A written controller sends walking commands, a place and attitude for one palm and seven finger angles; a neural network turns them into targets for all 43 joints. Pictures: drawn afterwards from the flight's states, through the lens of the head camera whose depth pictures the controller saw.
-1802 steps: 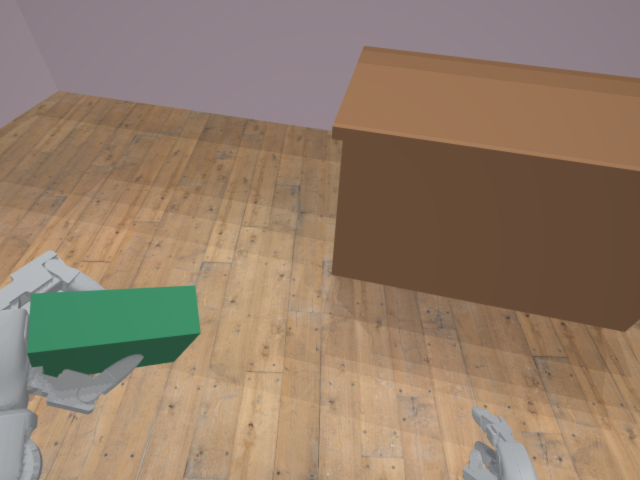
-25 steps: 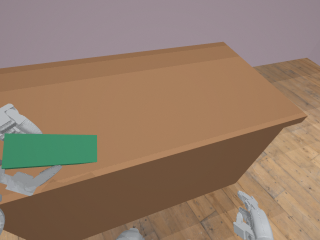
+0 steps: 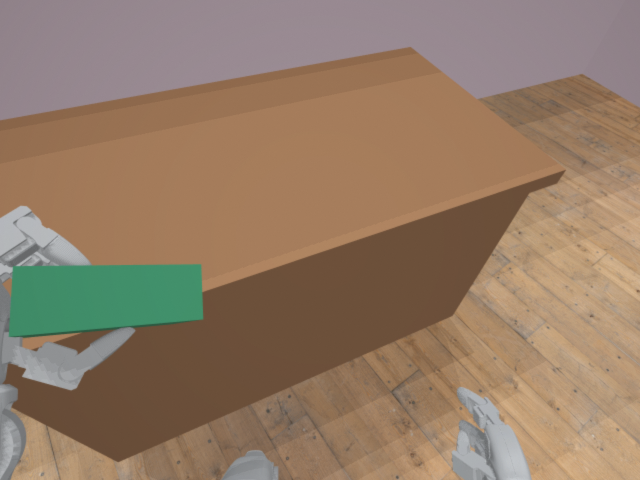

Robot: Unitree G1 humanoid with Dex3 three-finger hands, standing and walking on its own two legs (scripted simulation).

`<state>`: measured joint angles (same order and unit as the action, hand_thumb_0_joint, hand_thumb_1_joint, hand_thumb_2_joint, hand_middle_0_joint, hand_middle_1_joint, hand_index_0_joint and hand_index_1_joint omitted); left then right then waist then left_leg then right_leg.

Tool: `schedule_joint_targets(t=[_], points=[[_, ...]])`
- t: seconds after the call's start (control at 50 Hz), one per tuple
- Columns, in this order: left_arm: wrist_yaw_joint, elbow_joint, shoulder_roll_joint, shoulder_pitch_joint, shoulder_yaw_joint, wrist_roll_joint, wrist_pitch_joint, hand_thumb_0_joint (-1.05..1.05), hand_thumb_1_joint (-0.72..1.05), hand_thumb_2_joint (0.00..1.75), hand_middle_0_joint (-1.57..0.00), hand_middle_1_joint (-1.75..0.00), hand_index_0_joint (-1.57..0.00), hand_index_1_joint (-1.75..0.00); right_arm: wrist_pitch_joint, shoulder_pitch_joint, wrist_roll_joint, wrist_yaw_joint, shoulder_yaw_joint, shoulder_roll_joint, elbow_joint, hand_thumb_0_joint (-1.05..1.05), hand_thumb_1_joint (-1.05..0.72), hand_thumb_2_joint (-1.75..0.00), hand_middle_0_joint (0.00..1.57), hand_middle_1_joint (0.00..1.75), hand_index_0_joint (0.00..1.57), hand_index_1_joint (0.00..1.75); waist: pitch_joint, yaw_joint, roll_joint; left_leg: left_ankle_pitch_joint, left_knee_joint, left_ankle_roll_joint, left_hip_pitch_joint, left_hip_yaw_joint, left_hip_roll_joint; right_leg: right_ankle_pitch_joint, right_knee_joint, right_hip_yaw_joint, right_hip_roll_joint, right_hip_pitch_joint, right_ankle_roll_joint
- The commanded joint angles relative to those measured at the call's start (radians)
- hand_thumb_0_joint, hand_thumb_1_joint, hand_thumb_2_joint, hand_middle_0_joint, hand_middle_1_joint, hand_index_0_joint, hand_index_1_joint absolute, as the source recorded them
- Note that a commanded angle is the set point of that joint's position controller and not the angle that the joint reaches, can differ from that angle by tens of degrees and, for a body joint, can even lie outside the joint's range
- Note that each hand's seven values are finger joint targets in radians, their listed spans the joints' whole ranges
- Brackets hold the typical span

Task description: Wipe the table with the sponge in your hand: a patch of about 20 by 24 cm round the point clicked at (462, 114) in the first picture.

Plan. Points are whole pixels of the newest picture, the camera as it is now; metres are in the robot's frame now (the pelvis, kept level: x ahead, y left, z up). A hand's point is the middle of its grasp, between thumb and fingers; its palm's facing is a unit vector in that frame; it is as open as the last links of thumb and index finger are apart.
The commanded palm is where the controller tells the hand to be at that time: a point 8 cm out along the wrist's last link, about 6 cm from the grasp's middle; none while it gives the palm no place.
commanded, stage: stop stepping back and stand still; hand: left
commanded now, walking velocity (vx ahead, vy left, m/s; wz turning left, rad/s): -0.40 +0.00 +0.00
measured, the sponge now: (137, 300) +0.24 +0.19 +0.16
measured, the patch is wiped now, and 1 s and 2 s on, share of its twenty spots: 0.95 0.95 0.95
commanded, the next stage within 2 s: stand and wait in 1.14 s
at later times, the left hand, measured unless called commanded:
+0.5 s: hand out of the picture +0.07 +0.23 +0.18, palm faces +0.43 -0.84 -0.32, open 9.3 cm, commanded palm +0.01 +0.28 +0.21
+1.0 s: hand out of the picture +0.00 +0.19 +0.18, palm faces +0.36 -0.87 -0.32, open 9.3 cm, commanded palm -0.05 +0.25 +0.21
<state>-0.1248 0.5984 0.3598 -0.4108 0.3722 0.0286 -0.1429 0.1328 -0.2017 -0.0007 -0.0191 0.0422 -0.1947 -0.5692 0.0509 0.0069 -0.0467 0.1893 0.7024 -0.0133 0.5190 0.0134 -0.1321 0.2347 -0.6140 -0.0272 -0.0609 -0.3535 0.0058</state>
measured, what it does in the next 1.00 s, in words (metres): walks backwards: left foot, then right foot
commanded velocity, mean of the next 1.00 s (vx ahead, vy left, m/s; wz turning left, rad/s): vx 0.20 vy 0.03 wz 0.00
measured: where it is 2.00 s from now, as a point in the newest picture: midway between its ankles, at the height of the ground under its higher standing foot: outside the picture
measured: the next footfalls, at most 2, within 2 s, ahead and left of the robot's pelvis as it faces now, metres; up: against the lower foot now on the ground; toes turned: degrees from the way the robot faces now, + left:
left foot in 0.24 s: -0.14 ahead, +0.10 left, +0.00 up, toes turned +0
right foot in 0.42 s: -0.02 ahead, -0.10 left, +0.00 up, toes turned +0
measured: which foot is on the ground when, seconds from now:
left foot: down 0.00-0.00, up 0.02-0.22, down 0.24-1.00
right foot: down 0.00-0.24, up 0.26-0.40, down 0.42-0.64, up 0.66-0.86, down 0.88-1.00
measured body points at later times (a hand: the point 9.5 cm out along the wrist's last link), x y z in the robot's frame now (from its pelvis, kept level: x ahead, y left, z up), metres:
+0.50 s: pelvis -0.14 -0.01 -0.01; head -0.17 -0.01 +0.44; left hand +0.04 +0.27 +0.20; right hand +0.00 -0.25 -0.10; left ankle -0.15 +0.12 -0.68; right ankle -0.06 -0.10 -0.72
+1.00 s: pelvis -0.21 -0.03 +0.00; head -0.24 -0.02 +0.45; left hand -0.03 +0.24 +0.20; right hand -0.07 -0.28 -0.08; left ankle -0.19 +0.08 -0.67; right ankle -0.15 -0.15 -0.72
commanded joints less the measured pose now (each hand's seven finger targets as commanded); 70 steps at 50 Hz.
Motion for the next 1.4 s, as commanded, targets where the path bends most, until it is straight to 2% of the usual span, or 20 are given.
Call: schedule_joint_targets(t=[0.0,0.2,0.26,0.3,0.38,0.4,0.44,0.48,0.58,0.62,0.7,0.82,0.84,0.88,1.0,1.04,1.08,1.18,1.22,1.38], points=[[-0.017,0.211,0.217,-0.028,0.112,0.028,-0.090,0.00,0.10,1.30,-1.20,-1.60,-1.20,-1.60,0.042,0.066,-0.044,-0.033,-0.116,-0.147,0.160,0.00,-0.90,-0.90,0.20,0.30,0.20,0.30,-0.256,-0.032,0.357,0.329,0.564,-0.038,-0.071,-0.021,0.136,-0.282,0.307,0.364,0.411,-0.074,-0.195],[-0.042,0.223,0.228,0.063,0.149,0.038,-0.047,0.00,0.10,1.30,-1.20,-1.60,-1.20,-1.60,0.007,0.025,-0.026,-0.066,-0.087,-0.176,0.161,0.00,-0.90,-0.90,0.20,0.30,0.20,0.30,-0.241,0.030,-0.054,0.218,-0.289,0.075,-0.264,-0.046,0.034,0.006,-0.126,0.135,0.162,-0.122,-0.047],[-0.050,0.262,0.229,0.111,0.121,0.013,-0.040,0.00,0.10,1.30,-1.20,-1.60,-1.20,-1.60,0.044,0.041,-0.020,-0.057,-0.087,-0.142,0.149,0.00,-0.90,-0.90,0.20,0.30,0.20,0.30,-0.141,0.056,-0.353,-0.017,-0.371,0.220,-0.201,-0.357,-0.169,0.223,-0.607,0.105,0.073,-0.320,0.019],[-0.034,0.146,0.189,0.078,0.092,0.005,-0.042,0.00,0.10,1.30,-1.20,-1.60,-1.20,-1.60,0.061,0.038,-0.027,-0.026,-0.079,-0.145,0.078,0.00,-0.90,-0.90,0.20,0.30,0.20,0.30,-0.044,0.012,-0.103,0.003,-0.332,0.200,-0.097,-0.246,-0.153,0.148,-0.512,0.126,0.111,-0.264,0.006],[-0.012,0.063,0.158,0.152,0.050,0.010,-0.035,0.00,0.10,1.30,-1.20,-1.60,-1.20,-1.60,0.053,0.068,-0.021,-0.032,-0.070,-0.179,0.090,0.00,-0.90,-0.90,0.20,0.30,0.20,0.30,-0.070,-0.012,-0.023,0.395,-0.070,0.117,0.025,-0.105,-0.023,-0.005,0.059,-0.028,0.056,0.169,0.002],[-0.009,0.070,0.167,0.175,0.043,0.005,-0.034,0.00,0.10,1.30,-1.20,-1.60,-1.20,-1.60,0.045,0.082,-0.021,-0.038,-0.072,-0.173,0.097,0.00,-0.90,-0.90,0.20,0.30,0.20,0.30,-0.078,-0.014,0.125,0.445,0.188,0.089,0.067,-0.009,0.085,0.026,0.177,0.048,0.105,0.181,-0.034],[0.001,0.081,0.198,0.182,0.067,0.019,-0.047,0.00,0.10,1.30,-1.20,-1.60,-1.20,-1.60,0.029,0.061,-0.035,-0.035,-0.093,-0.168,0.081,0.00,-0.90,-0.90,0.20,0.30,0.20,0.30,-0.154,0.006,0.391,0.315,0.659,0.045,0.083,-0.071,0.168,0.303,0.454,0.619,0.383,0.015,-0.165],[0.014,0.148,0.217,0.170,0.080,0.029,-0.055,0.00,0.10,1.30,-1.20,-1.60,-1.20,-1.60,0.010,0.071,-0.025,-0.022,-0.064,-0.121,0.049,0.00,-0.90,-0.90,0.20,0.30,0.20,0.30,-0.120,0.033,0.138,0.204,0.590,0.054,-0.013,-0.087,0.086,0.461,0.410,0.497,0.370,-0.193,-0.180],[-0.027,0.180,0.203,0.087,0.081,0.029,-0.036,0.00,0.10,1.30,-1.20,-1.60,-1.20,-1.60,0.014,0.069,-0.016,-0.060,-0.034,-0.121,0.082,0.00,-0.90,-0.90,0.20,0.30,0.20,0.30,-0.202,0.030,-0.007,0.328,-0.200,0.094,-0.324,0.010,0.092,0.430,0.078,0.108,0.185,-0.236,-0.088],[-0.041,0.224,0.237,0.187,0.119,0.013,-0.048,0.00,0.10,1.30,-1.20,-1.60,-1.20,-1.60,0.050,0.083,-0.025,-0.061,-0.061,-0.159,0.127,0.00,-0.90,-0.90,0.20,0.30,0.20,0.30,-0.182,0.017,-0.324,0.430,-0.486,0.228,-0.220,-0.382,-0.168,0.256,-0.552,-0.014,0.010,-0.282,0.008],[-0.025,0.001,0.175,0.066,0.064,0.014,-0.026,0.00,0.10,1.30,-1.20,-1.60,-1.20,-1.60,0.057,0.057,-0.041,-0.026,-0.048,-0.117,0.061,0.00,-0.90,-0.90,0.20,0.30,0.20,0.30,-0.043,0.012,-0.042,0.422,-0.442,0.233,-0.154,-0.352,-0.165,0.129,-0.573,0.079,0.132,-0.381,0.003],[-0.016,0.065,0.155,0.074,0.041,0.017,-0.020,0.00,0.10,1.30,-1.20,-1.60,-1.20,-1.60,0.051,0.087,-0.020,-0.041,-0.054,-0.163,0.102,0.00,-0.90,-0.90,0.20,0.30,0.20,0.30,-0.115,-0.026,-0.095,0.478,-0.215,0.116,0.014,-0.103,-0.020,0.095,0.089,-0.109,0.033,0.208,-0.015],[-0.013,0.078,0.156,0.073,0.031,0.005,-0.018,0.00,0.10,1.30,-1.20,-1.60,-1.20,-1.60,0.046,0.084,-0.021,-0.039,-0.057,-0.160,0.109,0.00,-0.90,-0.90,0.20,0.30,0.20,0.30,-0.131,-0.022,0.000,0.418,0.015,0.096,0.042,-0.007,0.065,0.040,0.168,-0.058,0.083,0.246,-0.049],[-0.020,0.162,0.238,0.164,0.083,0.014,-0.037,0.00,0.10,1.30,-1.20,-1.60,-1.20,-1.60,0.040,0.103,-0.028,-0.039,-0.067,-0.125,0.112,0.00,-0.90,-0.90,0.20,0.30,0.20,0.30,-0.173,-0.010,0.319,0.310,0.498,0.055,0.144,-0.009,0.124,0.264,0.412,0.482,0.437,0.158,-0.206],[-0.038,0.188,0.201,0.108,0.068,0.027,-0.042,0.00,0.10,1.30,-1.20,-1.60,-1.20,-1.60,0.013,0.105,-0.012,-0.070,-0.047,-0.114,0.081,0.00,-0.90,-0.90,0.20,0.30,0.20,0.30,-0.122,0.025,-0.013,0.239,-0.087,0.076,-0.328,0.013,0.078,0.466,0.192,0.135,0.269,-0.256,-0.123],[-0.056,0.175,0.164,0.088,0.060,0.037,-0.045,0.00,0.10,1.30,-1.20,-1.60,-1.20,-1.60,0.029,0.092,-0.006,-0.086,-0.068,-0.175,0.110,0.00,-0.90,-0.90,0.20,0.30,0.20,0.30,-0.128,0.019,-0.329,0.503,-0.400,0.158,-0.301,-0.337,-0.079,0.343,-0.183,-0.020,0.074,-0.215,-0.035],[-0.055,0.157,0.194,0.133,0.081,0.022,-0.039,0.00,0.10,1.30,-1.20,-1.60,-1.20,-1.60,0.045,0.053,-0.023,-0.068,-0.075,-0.141,0.109,0.00,-0.90,-0.90,0.20,0.30,0.20,0.30,-0.134,0.029,-0.207,0.436,-0.464,0.215,-0.243,-0.433,-0.142,0.277,-0.429,0.006,0.053,-0.228,0.005],[-0.034,0.023,0.149,-0.010,0.048,0.021,-0.016,0.00,0.10,1.30,-1.20,-1.60,-1.20,-1.60,0.044,0.104,-0.012,-0.050,-0.054,-0.148,0.111,0.00,-0.90,-0.90,0.20,0.30,0.20,0.30,-0.077,-0.025,0.064,0.345,-0.149,0.095,0.039,-0.128,0.015,0.046,0.220,0.023,0.088,0.244,-0.017],[-0.020,0.077,0.174,0.046,0.049,0.023,-0.028,0.00,0.10,1.30,-1.20,-1.60,-1.20,-1.60,0.033,0.110,-0.013,-0.041,-0.075,-0.136,0.112,0.00,-0.90,-0.90,0.20,0.30,0.20,0.30,-0.107,-0.012,0.352,0.257,0.324,0.036,0.053,-0.024,0.129,0.305,0.459,0.484,0.389,0.116,-0.145],[-0.065,0.150,0.173,0.024,0.065,0.032,-0.058,0.00,0.10,1.30,-1.20,-1.60,-1.20,-1.60,0.028,0.120,0.003,-0.077,-0.062,-0.147,0.107,0.00,-0.90,-0.90,0.20,0.30,0.20,0.30,-0.137,-0.011,-0.112,0.205,-0.348,0.096,-0.270,-0.197,-0.010,0.173,0.177,0.097,0.135,0.021,-0.031]])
